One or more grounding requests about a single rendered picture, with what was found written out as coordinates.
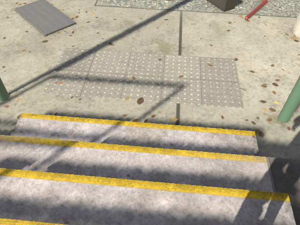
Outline stairs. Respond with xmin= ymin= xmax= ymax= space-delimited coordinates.
xmin=0 ymin=112 xmax=296 ymax=225

